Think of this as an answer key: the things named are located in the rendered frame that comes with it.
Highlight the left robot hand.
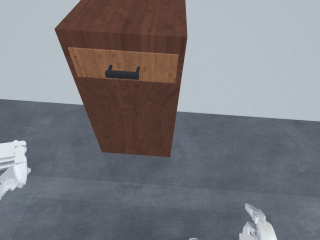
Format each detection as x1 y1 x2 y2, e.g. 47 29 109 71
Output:
0 140 31 200

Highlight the handle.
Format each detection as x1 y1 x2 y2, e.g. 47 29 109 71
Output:
105 65 140 80

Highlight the right robot hand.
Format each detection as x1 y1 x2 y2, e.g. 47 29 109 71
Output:
239 203 277 240

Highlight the drawer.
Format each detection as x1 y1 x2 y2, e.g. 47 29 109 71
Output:
68 47 179 83

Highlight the cabinet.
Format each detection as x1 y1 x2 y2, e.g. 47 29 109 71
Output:
54 0 188 157

